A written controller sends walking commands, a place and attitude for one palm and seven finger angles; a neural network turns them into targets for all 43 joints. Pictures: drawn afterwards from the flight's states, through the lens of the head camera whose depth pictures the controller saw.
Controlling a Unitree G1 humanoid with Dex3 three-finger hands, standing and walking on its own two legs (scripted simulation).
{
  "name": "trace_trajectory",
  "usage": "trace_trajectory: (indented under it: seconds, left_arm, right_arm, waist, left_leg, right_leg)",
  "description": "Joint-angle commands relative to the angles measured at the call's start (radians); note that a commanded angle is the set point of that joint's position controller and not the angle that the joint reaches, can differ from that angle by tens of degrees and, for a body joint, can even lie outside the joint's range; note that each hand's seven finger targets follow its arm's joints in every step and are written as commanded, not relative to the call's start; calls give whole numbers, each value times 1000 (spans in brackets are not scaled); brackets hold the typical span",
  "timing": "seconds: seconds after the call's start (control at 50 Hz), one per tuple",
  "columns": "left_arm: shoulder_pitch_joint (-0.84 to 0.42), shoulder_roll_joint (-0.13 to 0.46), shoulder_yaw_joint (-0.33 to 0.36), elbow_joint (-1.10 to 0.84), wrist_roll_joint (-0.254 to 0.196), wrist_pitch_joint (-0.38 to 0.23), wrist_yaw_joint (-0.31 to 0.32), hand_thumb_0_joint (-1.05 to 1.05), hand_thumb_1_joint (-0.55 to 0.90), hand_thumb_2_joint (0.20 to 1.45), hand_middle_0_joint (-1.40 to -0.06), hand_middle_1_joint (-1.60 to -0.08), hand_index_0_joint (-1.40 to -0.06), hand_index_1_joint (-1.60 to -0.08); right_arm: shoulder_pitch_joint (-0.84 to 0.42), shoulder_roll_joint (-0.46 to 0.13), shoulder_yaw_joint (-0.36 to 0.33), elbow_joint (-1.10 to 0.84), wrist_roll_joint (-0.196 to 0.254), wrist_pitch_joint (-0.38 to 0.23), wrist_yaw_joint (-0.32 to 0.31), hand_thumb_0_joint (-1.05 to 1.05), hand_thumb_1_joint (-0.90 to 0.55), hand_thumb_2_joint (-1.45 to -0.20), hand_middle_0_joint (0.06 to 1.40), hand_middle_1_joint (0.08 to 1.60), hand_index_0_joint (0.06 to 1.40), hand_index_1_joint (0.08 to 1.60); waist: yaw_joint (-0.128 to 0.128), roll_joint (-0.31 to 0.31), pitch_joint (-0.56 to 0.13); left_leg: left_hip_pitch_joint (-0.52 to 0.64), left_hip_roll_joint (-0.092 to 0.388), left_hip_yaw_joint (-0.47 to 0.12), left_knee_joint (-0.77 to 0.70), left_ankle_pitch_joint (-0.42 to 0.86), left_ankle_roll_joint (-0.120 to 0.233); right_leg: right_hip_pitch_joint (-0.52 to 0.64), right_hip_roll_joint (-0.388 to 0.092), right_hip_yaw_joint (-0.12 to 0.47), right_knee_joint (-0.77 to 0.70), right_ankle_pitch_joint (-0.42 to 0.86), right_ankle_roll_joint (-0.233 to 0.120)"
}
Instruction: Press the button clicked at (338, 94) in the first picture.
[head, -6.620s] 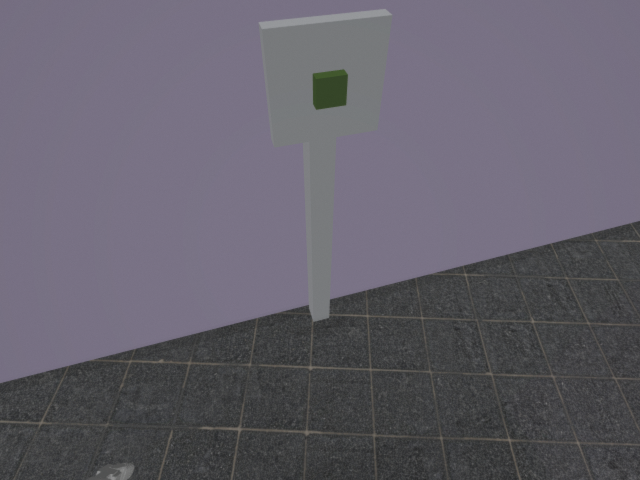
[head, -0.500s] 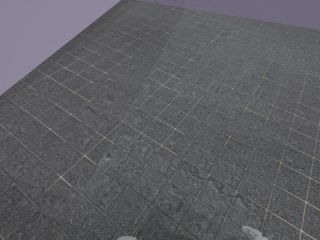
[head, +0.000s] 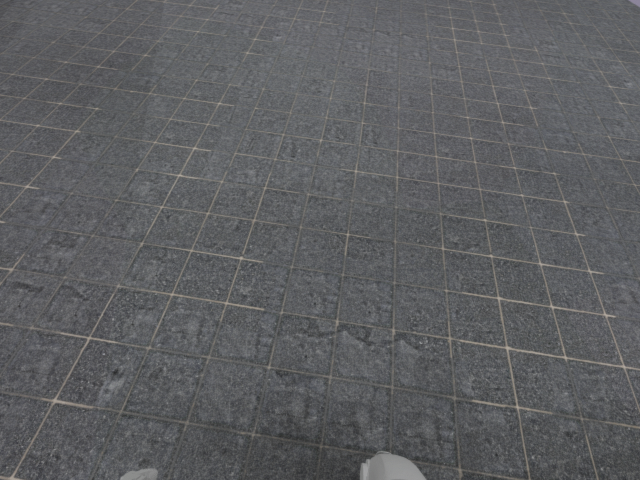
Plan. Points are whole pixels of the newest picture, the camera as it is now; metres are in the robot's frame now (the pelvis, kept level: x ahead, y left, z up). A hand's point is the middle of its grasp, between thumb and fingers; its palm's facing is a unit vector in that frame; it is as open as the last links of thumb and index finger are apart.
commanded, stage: walk to a spot facing it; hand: left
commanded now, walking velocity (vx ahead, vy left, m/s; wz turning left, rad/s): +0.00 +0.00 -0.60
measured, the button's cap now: out of the picture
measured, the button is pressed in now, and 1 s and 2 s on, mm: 0 0 0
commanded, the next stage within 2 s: turn to face it in 0.14 s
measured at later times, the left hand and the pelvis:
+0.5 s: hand out of the picture +0.14 +0.12 -0.15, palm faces -0.22 -0.94 -0.24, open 7.4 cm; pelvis +0.02 -0.05 +0.00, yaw -16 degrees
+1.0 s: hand (198, 462) +0.17 +0.17 -0.17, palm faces -0.48 -0.85 -0.21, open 7.4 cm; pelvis +0.01 +0.01 +0.00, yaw -34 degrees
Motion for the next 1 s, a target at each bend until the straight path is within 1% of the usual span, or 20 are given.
trace_trajectory:
  seconds: [0.0,0.04,0.08,0.1,0.12,0.14,0.16,0.2,0.28,0.38,0.54,0.64,0.66,0.68,0.7,0.72,0.74,0.78,0.88,0.98]
  left_arm:
    - [-108,-1,-17,-114,-5,-37,-3,0,900,900,-200,-300,-200,-300]
    - [-90,6,-18,-119,-5,-49,1,0,900,900,-200,-300,-200,-300]
    - [20,41,-8,-97,-5,-68,7,0,900,900,-200,-300,-200,-300]
    - [119,108,3,-67,0,-86,15,0,900,900,-200,-300,-200,-300]
    - [218,226,28,-39,-4,-96,31,0,900,900,-200,-300,-200,-300]
    - [232,261,36,-24,-26,-86,44,0,900,900,-200,-300,-200,-300]
    - [193,215,30,-36,-30,-80,56,0,900,900,-200,-300,-200,-300]
    - [73,165,12,-72,-29,-78,56,0,900,900,-200,-300,-200,-300]
    - [-9,132,-2,-96,-19,-87,49,0,900,900,-200,-300,-200,-300]
    - [43,137,6,-90,-17,-88,36,0,900,900,-200,-300,-200,-300]
    - [129,160,19,-82,-9,-75,38,0,900,900,-200,-300,-200,-300]
    - [71,174,22,-97,-10,-62,40,0,900,900,-200,-300,-200,-300]
    - [54,158,19,-98,-15,-59,39,0,900,900,-200,-300,-200,-300]
    - [61,113,10,-111,-25,-55,35,0,900,900,-200,-300,-200,-300]
    - [87,70,1,-123,-29,-54,22,0,900,900,-200,-300,-200,-300]
    - [83,110,13,-110,-7,-49,22,0,900,900,-200,-300,-200,-300]
    - [132,131,25,-79,0,-38,18,0,900,900,-200,-300,-200,-300]
    - [149,122,35,-57,2,-26,3,0,900,900,-200,-300,-200,-300]
    - [95,75,15,-70,-6,-24,-3,0,900,900,-200,-300,-200,-300]
    - [8,54,5,-99,-11,-16,-6,0,900,900,-200,-300,-200,-300]
  right_arm:
    - [64,-169,-47,-39,-9,-15,-3,0,-900,-900,200,300,200,300]
    - [57,-192,-56,-40,-6,-14,2,0,-900,-900,200,300,200,300]
    - [42,-205,-61,-55,4,-13,10,0,-900,-900,200,300,200,300]
    - [42,-191,-57,-72,18,-13,19,0,-900,-900,200,300,200,300]
    - [-5,-119,-37,-126,20,-6,25,0,-900,-900,200,300,200,300]
    - [-65,-126,-34,-149,21,5,9,0,-900,-900,200,300,200,300]
    - [-97,-132,-34,-152,21,12,3,0,-900,-900,200,300,200,300]
    - [-120,-125,-36,-133,11,25,8,0,-900,-900,200,300,200,300]
    - [-45,-110,-42,-92,2,52,11,0,-900,-900,200,300,200,300]
    - [-129,-126,-45,-127,0,46,11,0,-900,-900,200,300,200,300]
    - [-294,-128,-36,-204,12,31,3,0,-900,-900,200,300,200,300]
    - [-200,-136,-36,-191,28,17,-9,0,-900,-900,200,300,200,300]
    - [-160,-143,-39,-174,29,11,-13,0,-900,-900,200,300,200,300]
    - [-118,-195,-43,-167,23,0,-20,0,-900,-900,200,300,200,300]
    - [-147,-279,-57,-188,10,1,-17,0,-900,-900,200,300,200,300]
    - [-166,-288,-54,-206,6,10,-16,0,-900,-900,200,300,200,300]
    - [-238,-221,-37,-219,3,9,-16,0,-900,-900,200,300,200,300]
    - [-310,-191,-26,-247,2,3,-17,0,-900,-900,200,300,200,300]
    - [-153,-186,-34,-196,4,-8,-15,0,-900,-900,200,300,200,300]
    - [-93,-205,-52,-166,0,-2,-6,0,-900,-900,200,300,200,300]
  waist:
    - [-29,217,-41]
    - [-14,223,-75]
    - [49,176,-151]
    - [96,68,-226]
    - [138,-221,-272]
    - [137,-209,-299]
    - [123,-125,-246]
    - [71,-72,-141]
    - [0,-69,-80]
    - [26,-96,-86]
    - [82,-101,-136]
    - [34,-106,-194]
    - [14,-82,-205]
    - [-5,67,-232]
    - [12,344,-193]
    - [7,280,-136]
    - [54,199,-107]
    - [86,184,-55]
    - [33,180,-79]
    - [5,197,-42]
  left_leg:
    - [118,294,-153,-70,713,72]
    - [124,305,-131,-9,796,56]
    - [83,288,-75,165,841,-3]
    - [-103,264,-54,356,689,-55]
    - [-433,84,-41,601,-175,-129]
    - [-502,37,-205,763,-355,-135]
    - [-514,76,-285,782,-271,-127]
    - [-502,82,-315,764,-132,-134]
    - [-393,49,-317,690,-16,-147]
    - [-427,19,-337,625,16,-152]
    - [-360,-49,-355,384,-94,-128]
    - [-147,-94,-362,73,-31,-91]
    - [-11,-77,-357,-58,71,-82]
    - [138,57,-468,-169,102,-45]
    - [195,318,-702,-226,247,28]
    - [55,392,-694,-205,321,90]
    - [-45,323,-581,-217,270,86]
    - [-122,225,-458,-212,254,56]
    - [37,193,-350,-149,478,70]
    - [28,251,-325,-166,393,102]
  right_leg:
    - [-26,8,-55,-191,-83,-25]
    - [52,31,-67,-285,-93,-49]
    - [243,48,-73,-481,60,-73]
    - [506,-36,30,-578,292,-115]
    - [720,-313,405,-576,825,-236]
    - [704,-383,420,-539,1103,-332]
    - [639,-339,338,-549,1016,-328]
    - [500,-239,286,-602,792,-268]
    - [268,-147,205,-677,600,-217]
    - [293,-118,290,-695,422,-225]
    - [356,-131,474,-650,497,-275]
    - [305,-95,530,-590,519,-224]
    - [221,-53,502,-546,457,-180]
    - [82,54,408,-438,263,-126]
    - [-127,175,231,-212,-207,-57]
    - [-110,127,168,-4,-261,-32]
    - [-73,103,174,98,-178,-18]
    - [-60,91,139,227,-96,-7]
    - [-106,60,84,209,-60,22]
    - [-65,13,38,37,-104,24]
